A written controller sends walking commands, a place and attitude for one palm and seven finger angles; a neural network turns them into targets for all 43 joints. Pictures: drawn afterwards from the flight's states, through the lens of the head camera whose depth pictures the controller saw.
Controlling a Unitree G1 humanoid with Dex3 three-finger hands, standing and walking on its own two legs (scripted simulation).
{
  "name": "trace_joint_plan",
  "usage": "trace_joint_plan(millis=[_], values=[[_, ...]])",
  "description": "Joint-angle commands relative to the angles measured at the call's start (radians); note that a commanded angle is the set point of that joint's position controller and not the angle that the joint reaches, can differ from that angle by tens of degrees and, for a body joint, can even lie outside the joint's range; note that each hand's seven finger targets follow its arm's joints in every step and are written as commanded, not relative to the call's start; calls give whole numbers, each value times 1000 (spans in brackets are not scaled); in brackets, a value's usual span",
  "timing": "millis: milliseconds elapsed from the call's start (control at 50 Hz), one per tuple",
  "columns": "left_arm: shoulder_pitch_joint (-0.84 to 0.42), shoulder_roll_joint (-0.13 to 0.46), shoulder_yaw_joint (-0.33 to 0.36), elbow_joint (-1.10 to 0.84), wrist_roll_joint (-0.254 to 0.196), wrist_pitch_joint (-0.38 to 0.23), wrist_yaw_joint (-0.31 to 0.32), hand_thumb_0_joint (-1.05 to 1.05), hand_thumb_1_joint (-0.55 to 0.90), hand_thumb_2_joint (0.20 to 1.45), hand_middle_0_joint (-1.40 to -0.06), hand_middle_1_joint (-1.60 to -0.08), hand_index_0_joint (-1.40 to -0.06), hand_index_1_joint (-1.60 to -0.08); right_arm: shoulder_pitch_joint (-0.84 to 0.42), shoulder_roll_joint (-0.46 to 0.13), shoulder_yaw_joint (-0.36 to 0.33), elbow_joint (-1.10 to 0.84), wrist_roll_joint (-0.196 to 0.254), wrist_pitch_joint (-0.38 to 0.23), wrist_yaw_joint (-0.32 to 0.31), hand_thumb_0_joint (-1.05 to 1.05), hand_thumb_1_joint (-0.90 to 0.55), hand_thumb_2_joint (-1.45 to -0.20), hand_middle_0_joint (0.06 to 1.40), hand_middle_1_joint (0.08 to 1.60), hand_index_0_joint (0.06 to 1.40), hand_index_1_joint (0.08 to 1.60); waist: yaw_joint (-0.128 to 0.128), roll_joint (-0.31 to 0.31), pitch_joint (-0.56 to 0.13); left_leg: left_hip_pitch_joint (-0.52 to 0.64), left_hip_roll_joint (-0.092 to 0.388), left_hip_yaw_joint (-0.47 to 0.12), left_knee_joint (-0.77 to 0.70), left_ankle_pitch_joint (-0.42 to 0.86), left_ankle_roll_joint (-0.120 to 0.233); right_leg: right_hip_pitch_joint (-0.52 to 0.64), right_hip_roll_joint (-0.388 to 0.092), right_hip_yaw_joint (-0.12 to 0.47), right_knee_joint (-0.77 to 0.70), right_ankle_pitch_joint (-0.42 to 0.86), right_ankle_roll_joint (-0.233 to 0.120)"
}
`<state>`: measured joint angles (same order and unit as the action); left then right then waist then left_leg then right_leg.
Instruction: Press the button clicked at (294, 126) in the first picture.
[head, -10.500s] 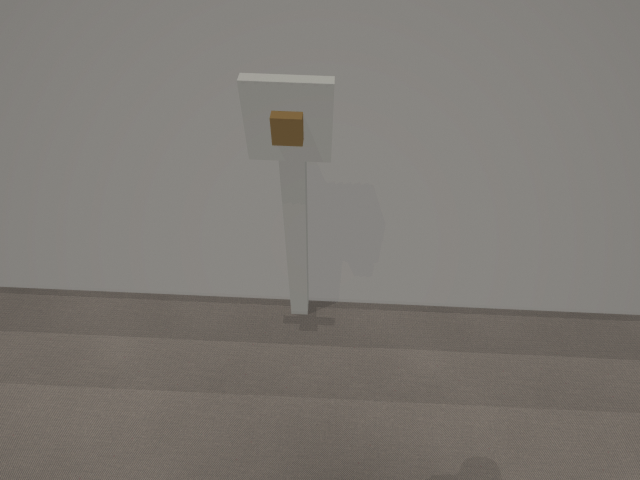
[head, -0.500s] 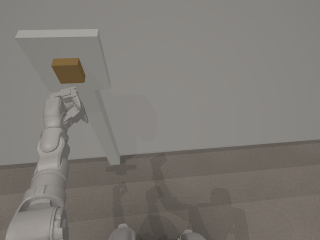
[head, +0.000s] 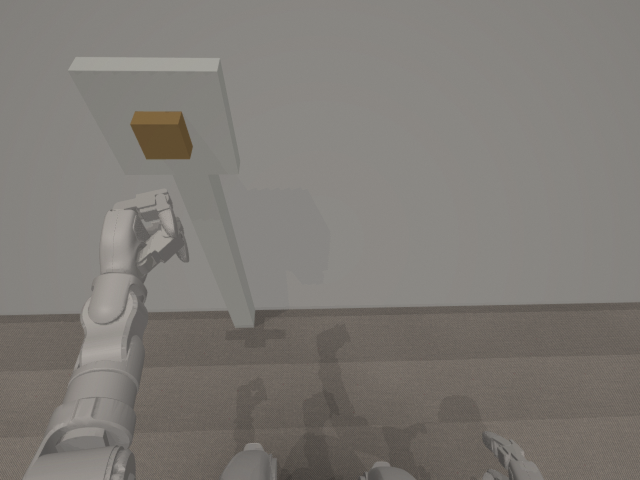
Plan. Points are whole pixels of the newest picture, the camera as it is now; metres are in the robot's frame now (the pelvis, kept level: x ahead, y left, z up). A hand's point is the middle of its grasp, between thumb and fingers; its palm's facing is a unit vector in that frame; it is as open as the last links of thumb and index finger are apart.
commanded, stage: draw the hand back to the body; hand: left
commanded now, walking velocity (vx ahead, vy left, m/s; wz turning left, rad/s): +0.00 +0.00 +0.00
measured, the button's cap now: (163, 134) +0.55 +0.23 +0.10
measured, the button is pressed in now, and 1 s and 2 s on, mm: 0 0 0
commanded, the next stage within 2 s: step back with the hand held close in 1.44 s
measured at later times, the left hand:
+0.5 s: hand (119, 280) +0.30 +0.20 +0.13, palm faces +0.07 -0.99 -0.07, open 3.1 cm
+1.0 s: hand (14, 307) +0.24 +0.24 +0.19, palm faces +0.35 -0.87 -0.35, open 3.1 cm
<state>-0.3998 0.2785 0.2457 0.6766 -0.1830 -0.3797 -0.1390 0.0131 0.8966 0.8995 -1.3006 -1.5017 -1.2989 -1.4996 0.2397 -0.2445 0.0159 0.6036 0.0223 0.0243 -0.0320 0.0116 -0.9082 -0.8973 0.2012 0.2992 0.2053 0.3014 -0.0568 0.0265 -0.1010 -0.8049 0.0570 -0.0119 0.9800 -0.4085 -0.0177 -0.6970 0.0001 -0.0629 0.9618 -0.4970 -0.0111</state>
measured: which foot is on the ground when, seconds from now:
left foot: down 0.00-1.00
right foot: down 0.00-1.00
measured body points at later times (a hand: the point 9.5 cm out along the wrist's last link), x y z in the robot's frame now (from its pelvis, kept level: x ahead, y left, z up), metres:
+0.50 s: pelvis +0.01 +0.00 +0.03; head +0.02 -0.01 +0.48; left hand +0.29 +0.26 +0.14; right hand +0.18 -0.24 -0.05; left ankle +0.04 +0.13 -0.68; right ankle -0.02 -0.11 -0.68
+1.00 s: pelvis +0.04 +0.01 +0.06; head +0.02 -0.02 +0.51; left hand +0.22 +0.28 +0.22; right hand +0.23 -0.21 -0.02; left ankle +0.04 +0.13 -0.68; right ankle -0.02 -0.11 -0.68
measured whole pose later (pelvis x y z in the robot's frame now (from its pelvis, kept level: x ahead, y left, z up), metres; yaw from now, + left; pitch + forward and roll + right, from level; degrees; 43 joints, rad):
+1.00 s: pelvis +0.04 +0.01 +0.06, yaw +0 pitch -2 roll +0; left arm 0.45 0.31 0.22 -0.37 -0.07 -0.04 0.11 0.01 0.89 0.90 -1.30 -1.50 -1.30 -1.50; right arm 0.19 -0.22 0.05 0.60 0.00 -0.06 -0.08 0.02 -0.91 -0.90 0.20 0.30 0.21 0.30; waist 0.05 0.06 0.00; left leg -0.17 0.02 0.04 0.46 -0.25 0.00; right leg -0.07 -0.02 -0.03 0.42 -0.31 0.01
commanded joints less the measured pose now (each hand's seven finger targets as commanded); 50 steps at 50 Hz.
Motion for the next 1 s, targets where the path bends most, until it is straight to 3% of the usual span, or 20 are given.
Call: trace_joint_plan(millis=[0, 40, 100, 220, 280, 320, 360, 440, 460, 480, 520, 540, 660, 680, 700, 760, 780, 880, 940, 980], values=[[-188, 232, 81, -286, -38, -52, -35, 0, 900, 900, -1300, -1500, -1300, -1500, 35, -140, -56, -145, 12, -34, -9, 0, -900, -900, 200, 300, 200, 300, 33, 46, -424, 326, -53, 15, -131, 278, 41, 188, 29, 48, -162, 420, -1], [-123, 234, 91, -365, -62, -25, -46, 0, 900, 900, -1300, -1500, -1300, -1500, 28, -135, -57, -162, 19, -37, -9, 0, -900, -900, 200, 300, 200, 300, 44, 58, -433, 346, -53, 26, -148, 305, 44, 231, 31, 47, -178, 465, 3], [0, 220, 97, -432, -92, 14, -54, 0, 900, 900, -1300, -1500, -1300, -1500, 14, -132, -56, -184, 30, -44, -14, 0, -900, -900, 200, 300, 200, 300, 44, -21, -354, 321, -50, 30, -188, 289, 50, 262, 31, 41, -215, 479, 12], [90, 184, 69, -550, -114, 61, -49, 0, 900, 900, -1300, -1500, -1300, -1500, -15, -135, -56, -184, 41, -76, -27, 0, -900, -900, 200, 300, 200, 300, 22, -38, -193, 353, -52, 28, -247, 203, 54, 217, 31, 35, -290, 369, 20], [86, 170, 38, -648, -107, 66, -50, 0, 900, 900, -1300, -1500, -1300, -1500, -33, -131, -54, -187, 40, -98, -36, 0, -900, -900, 200, 300, 200, 300, 18, 18, -192, 407, -51, 22, -264, 191, 55, 213, 30, 32, -306, 325, 14], [131, 177, 44, -703, -106, 69, -50, 0, 900, 900, -1300, -1500, -1300, -1500, -49, -127, -50, -191, 40, -115, -40, 0, -900, -900, 200, 300, 200, 300, 33, 43, -212, 447, -49, 14, -283, 203, 52, 230, 30, 23, -307, 324, 8], [165, 179, 49, -764, -114, 74, -52, 0, 900, 900, -1300, -1500, -1300, -1500, -67, -122, -46, -197, 40, -134, -46, 0, -900, -900, 200, 300, 200, 300, 44, 47, -228, 476, -49, 12, -295, 210, 51, 250, 28, 21, -317, 327, 8], [246, 183, 65, -797, -126, 125, -54, 0, 900, 900, -1300, -1500, -1300, -1500, -97, -117, -34, -205, 45, -155, -53, 0, -900, -900, 200, 300, 200, 300, 53, 15, -162, 479, -47, 3, -329, 181, 47, 261, 28, 10, -342, 298, 9], [250, 277, 52, -861, 15, 140, 62, 0, 900, 900, -1300, -1500, -1300, -1500, -139, -107, -42, -208, 35, -144, -67, 0, -900, -900, 200, 300, 200, 300, 83, 11, -128, 515, -49, 14, -373, 167, 51, 270, 2, 59, -420, 278, -7], [319, 226, 33, -866, 25, 162, 118, 0, 900, 900, -1300, -1500, -1300, -1500, -135, -102, -36, -206, 28, -143, -74, 0, -900, -900, 200, 300, 200, 300, 70, -36, -81, 516, -45, 14, -393, 157, 54, 280, 0, 51, -445, 257, -5], [419, 152, -28, -901, 49, 201, 159, 0, 900, 900, -1300, -1500, -1300, -1500, -139, -93, -28, -213, 28, -134, -75, 0, -900, -900, 200, 300, 200, 300, 69, 1, -63, 555, -41, 16, -415, 184, 50, 311, -4, 39, -445, 290, -6], [414, 166, -18, -936, 62, 211, 178, 0, 900, 900, -1300, -1500, -1300, -1500, -141, -95, -24, -210, 25, -128, -76, 0, -900, -900, 200, 300, 200, 300, 70, 19, -80, 589, -43, 18, -426, 208, 50, 332, -2, 37, -460, 315, -6], [520, 177, -1, -1076, 91, 254, 236, 0, 900, 900, -1300, -1500, -1300, -1500, -161, -85, -13, -202, 6, -125, -78, 0, -900, -900, 200, 300, 200, 300, 75, 6, -54, 678, -37, 29, -493, 310, 49, 445, -3, 26, -521, 420, -3], [533, 197, 15, -1092, 92, 260, 240, 0, 900, 900, -1300, -1500, -1300, -1500, -169, -90, -15, -195, 4, -128, -79, 0, -900, -900, 200, 300, 200, 300, 81, -33, -47, 681, -35, 31, -502, 318, 52, 458, 2, 29, -540, 425, -1], [527, 190, 15, -1123, 100, 261, 243, 0, 900, 900, -1300, -1500, -1300, -1500, -172, -86, -10, -196, 2, -128, -79, 0, -900, -900, 200, 300, 200, 300, 81, 15, -46, 707, -40, 35, -511, 338, 51, 469, -1, 30, -546, 444, -3], [589, 180, 22, -1170, 107, 269, 256, 0, 900, 900, -1300, -1500, -1300, -1500, -173, -78, -7, -187, -4, -136, -76, 0, -900, -900, 200, 300, 200, 300, 89, 63, -32, 739, -37, 34, -533, 392, 45, 501, -1, 20, -556, 473, -5], [612, 188, 29, -1183, 108, 274, 255, 0, 900, 900, -1300, -1500, -1300, -1500, -178, -83, -10, -181, -8, -141, -73, 0, -900, -900, 200, 300, 200, 300, 93, 28, -27, 741, -37, 34, -538, 402, 48, 508, 4, 22, -572, 485, -4], [746, 183, 59, -1227, 109, 280, 256, 0, 900, 900, -1300, -1500, -1300, -1500, -185, -82, -14, -177, -15, -146, -62, 0, -900, -900, 200, 300, 200, 300, 109, -9, -3, 756, -35, 37, -561, 445, 47, 547, 6, 17, -594, 521, 1], [776, 192, 84, -1288, 110, 276, 256, 0, 900, 900, -1300, -1500, -1300, -1500, -185, -79, -15, -179, -18, -144, -58, 0, -900, -900, 200, 300, 200, 300, 112, 21, -7, 768, -39, 41, -567, 461, 48, 563, 1, 19, -597, 539, 3], [831, 206, 112, -1294, 109, 277, 254, 0, 900, 900, -1300, -1500, -1300, -1500, -191, -79, -20, -176, -20, -149, -56, 0, -900, -900, 200, 300, 200, 300, 122, -19, 6, 761, -36, 42, -570, 466, 47, 569, 8, 18, -610, 546, 5]])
